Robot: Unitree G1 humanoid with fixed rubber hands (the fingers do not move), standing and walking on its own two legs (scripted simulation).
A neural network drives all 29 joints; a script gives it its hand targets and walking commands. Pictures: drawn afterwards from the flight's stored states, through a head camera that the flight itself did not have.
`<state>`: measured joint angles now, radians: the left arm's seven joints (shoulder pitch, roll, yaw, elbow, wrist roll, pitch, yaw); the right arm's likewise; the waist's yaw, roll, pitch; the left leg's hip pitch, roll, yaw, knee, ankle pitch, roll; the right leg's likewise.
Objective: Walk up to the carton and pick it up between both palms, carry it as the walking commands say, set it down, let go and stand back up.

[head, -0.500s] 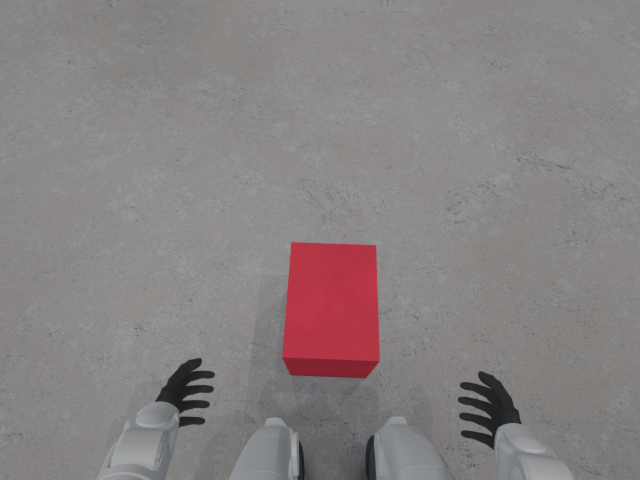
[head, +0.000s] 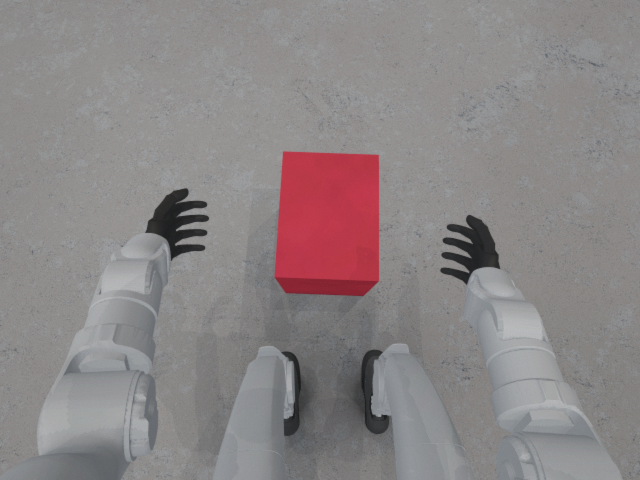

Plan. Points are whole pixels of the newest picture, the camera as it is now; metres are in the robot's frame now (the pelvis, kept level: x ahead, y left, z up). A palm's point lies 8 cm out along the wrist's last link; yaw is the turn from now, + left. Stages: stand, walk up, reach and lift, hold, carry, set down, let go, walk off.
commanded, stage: reach and lift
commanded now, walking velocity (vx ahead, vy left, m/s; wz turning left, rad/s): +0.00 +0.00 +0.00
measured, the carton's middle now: (327, 231) +0.53 -0.01 -0.54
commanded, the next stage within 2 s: none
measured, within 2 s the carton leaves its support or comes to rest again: neither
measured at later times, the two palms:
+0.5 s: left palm (183, 156) +0.53 +0.22 -0.12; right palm (460, 183) +0.48 -0.19 -0.13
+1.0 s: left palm (209, 180) +0.54 +0.21 -0.23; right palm (437, 199) +0.49 -0.19 -0.24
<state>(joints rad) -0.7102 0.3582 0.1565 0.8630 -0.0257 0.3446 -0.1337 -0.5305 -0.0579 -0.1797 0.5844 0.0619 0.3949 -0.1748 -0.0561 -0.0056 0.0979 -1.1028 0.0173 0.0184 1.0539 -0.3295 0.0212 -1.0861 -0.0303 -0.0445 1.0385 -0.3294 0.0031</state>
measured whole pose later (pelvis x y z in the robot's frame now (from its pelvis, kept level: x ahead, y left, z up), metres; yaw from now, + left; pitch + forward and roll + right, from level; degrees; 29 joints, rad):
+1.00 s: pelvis +0.01 +0.00 -0.12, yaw -2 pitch +50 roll -3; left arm -1.19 0.38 0.26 1.01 0.00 0.11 -0.06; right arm -1.04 -0.15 -0.33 0.81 0.05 0.12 -0.12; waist -0.04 0.00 -0.09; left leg -1.89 0.03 0.01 1.46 -0.44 0.03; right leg -1.86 -0.03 -0.04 1.44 -0.44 0.01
